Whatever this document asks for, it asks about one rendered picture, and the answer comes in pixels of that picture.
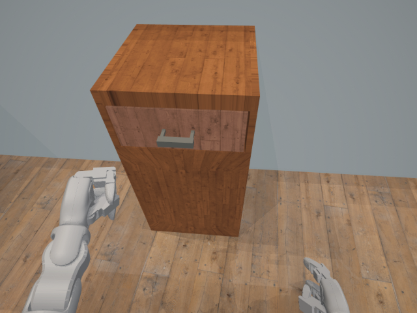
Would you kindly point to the left robot hand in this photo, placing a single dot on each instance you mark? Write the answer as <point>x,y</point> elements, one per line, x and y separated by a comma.
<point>80,195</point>

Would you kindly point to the cabinet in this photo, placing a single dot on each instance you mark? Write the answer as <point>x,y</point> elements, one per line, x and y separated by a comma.
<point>204,67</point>

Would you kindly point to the left robot forearm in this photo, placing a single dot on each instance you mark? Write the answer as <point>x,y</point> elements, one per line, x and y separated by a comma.
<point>64,261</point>

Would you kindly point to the right robot hand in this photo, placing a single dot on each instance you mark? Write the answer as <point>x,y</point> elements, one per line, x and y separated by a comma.
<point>326,298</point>

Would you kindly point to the handle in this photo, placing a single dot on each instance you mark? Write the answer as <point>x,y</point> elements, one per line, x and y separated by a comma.
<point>178,142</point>

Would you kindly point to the drawer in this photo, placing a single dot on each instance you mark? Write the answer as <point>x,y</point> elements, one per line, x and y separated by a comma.
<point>215,130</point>

